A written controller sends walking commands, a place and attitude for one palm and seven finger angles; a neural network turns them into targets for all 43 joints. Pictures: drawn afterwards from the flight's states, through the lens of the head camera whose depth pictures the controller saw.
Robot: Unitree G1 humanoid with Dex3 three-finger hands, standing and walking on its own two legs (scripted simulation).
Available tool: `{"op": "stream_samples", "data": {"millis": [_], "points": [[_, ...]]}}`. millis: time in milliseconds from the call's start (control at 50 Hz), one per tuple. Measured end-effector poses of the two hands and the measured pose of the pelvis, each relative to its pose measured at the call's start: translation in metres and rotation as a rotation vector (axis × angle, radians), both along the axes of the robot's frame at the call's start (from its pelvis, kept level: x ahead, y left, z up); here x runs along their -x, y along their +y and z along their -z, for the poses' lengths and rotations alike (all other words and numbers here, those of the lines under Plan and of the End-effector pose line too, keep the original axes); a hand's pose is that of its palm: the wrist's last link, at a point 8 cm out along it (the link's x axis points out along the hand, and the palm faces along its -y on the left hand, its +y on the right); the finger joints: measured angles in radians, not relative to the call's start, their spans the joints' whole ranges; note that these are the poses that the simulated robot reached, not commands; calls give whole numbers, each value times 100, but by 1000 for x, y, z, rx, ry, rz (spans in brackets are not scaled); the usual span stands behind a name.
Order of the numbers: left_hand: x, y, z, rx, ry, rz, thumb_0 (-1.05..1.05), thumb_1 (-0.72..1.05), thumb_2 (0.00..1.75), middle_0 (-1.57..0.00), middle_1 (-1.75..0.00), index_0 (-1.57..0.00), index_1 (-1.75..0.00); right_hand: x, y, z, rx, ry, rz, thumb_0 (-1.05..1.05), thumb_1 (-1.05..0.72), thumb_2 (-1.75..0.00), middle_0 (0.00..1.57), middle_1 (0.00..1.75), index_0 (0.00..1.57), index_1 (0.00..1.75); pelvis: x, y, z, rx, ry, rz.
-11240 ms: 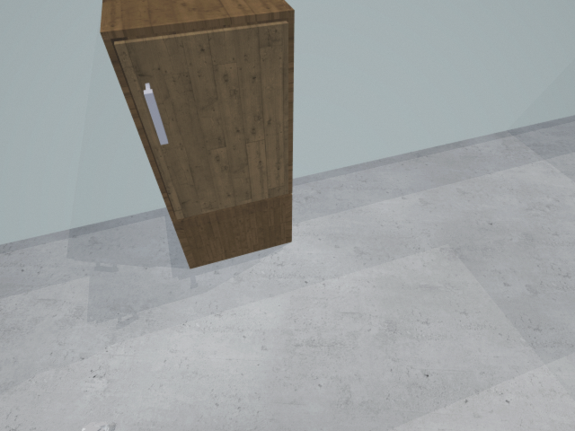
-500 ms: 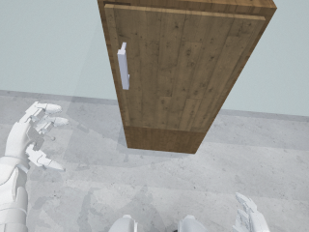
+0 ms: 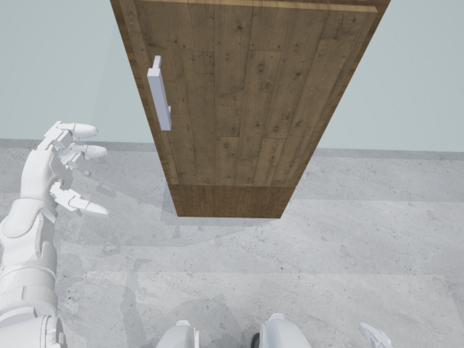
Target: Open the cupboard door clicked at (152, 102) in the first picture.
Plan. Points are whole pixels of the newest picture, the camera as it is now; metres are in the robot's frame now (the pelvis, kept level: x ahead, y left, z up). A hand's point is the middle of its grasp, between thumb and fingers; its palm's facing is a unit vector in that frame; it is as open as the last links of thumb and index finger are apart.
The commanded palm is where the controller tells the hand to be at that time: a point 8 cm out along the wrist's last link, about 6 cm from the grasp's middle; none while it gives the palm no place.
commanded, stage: move the hooked fingers beside the handle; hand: left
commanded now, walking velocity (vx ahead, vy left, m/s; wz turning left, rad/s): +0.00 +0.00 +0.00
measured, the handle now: (162, 95) +0.57 +0.15 +0.05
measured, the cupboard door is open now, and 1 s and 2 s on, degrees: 0 0 0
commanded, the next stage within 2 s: slide the fingers in behind the handle in 1.70 s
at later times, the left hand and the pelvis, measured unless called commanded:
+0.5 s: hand (117, 139) +0.46 +0.21 +0.05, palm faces -0.03 -1.00 -0.02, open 14.0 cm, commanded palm +0.44 +0.26 +0.05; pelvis +0.00 +0.00 -0.01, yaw +0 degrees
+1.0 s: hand (135, 111) +0.53 +0.19 +0.05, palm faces -0.03 -1.00 -0.02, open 14.0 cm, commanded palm +0.50 +0.24 +0.04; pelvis +0.00 +0.00 -0.02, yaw -2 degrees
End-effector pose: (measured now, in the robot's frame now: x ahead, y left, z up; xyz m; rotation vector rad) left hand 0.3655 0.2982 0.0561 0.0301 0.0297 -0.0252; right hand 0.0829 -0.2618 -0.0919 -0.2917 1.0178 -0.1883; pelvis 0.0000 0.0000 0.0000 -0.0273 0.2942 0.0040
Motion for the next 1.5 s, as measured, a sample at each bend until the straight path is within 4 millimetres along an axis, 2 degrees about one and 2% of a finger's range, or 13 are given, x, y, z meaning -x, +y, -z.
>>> {"op": "stream_samples", "data": {"millis": [380, 600, 800, 960, 1100, 1200, 1300, 1500], "points": [[-55, -17, 5, 5, 4, 1, -1, -50, 30, -30, -120, -30, -120, 26, 1, 11, 2, 126, 44, 1, -91, -90, 20, 29, 21, 30, 1, 3, 7, 6, 45, 2], [-93, -39, 7, 5, 4, 1, -1, -50, 30, -30, -120, -30, -120, 57, 3, 20, -8, 225, 93, 1, -91, -90, 20, 29, 21, 30, 3, 4, 13, 7, 80, 12], [-122, -41, 6, 7, 7, -12, -1, -50, 30, -30, -120, -30, -120, 89, 3, 20, -3, 325, 137, 1, -91, -90, 20, 29, 21, 30, 3, 3, 17, 12, 114, 19], [-141, -49, 5, 13, 6, 0, -1, -50, 30, -30, -120, -30, -120, 104, 3, 18, 4, 387, 157, 1, -91, -90, 20, 29, 21, 30, 1, 4, 19, 19, 138, 19], [-141, -50, 10, 7, 5, -5, -1, -49, 30, -30, -120, -30, -120, 104, 7, 15, -13, 390, 176, 1, -91, -90, 20, 29, 21, 30, -3, 5, 17, 16, 140, 34], [-134, -40, 15, 9, 25, -21, -1, -49, 30, -30, -120, -30, -120, 96, 10, 14, -19, 380, 169, 1, -91, -90, 20, 29, 21, 30, -5, 6, 14, 18, 131, 34], [-130, -32, 10, 3, -1, -20, -1, -50, 30, -30, -120, -30, -120, 85, 10, 14, -10, 370, 148, 0, -91, -90, 20, 29, 21, 30, -7, 7, 14, 24, 128, 22], [-130, -42, 14, 24, 12, 6, -1, -50, 30, -30, -120, -30, -120, 67, 9, 16, 1, 324, 127, 0, -91, -90, 20, 29, 21, 30, -7, 11, 16, 29, 126, 17]]}}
